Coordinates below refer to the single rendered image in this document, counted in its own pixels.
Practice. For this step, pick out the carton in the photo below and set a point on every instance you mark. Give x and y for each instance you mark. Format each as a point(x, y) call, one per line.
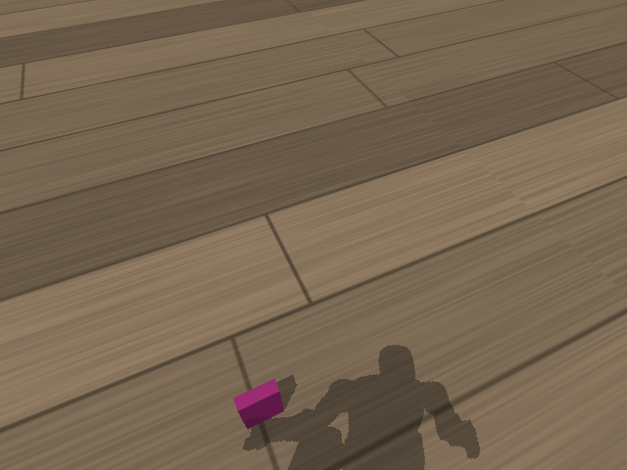
point(259, 404)

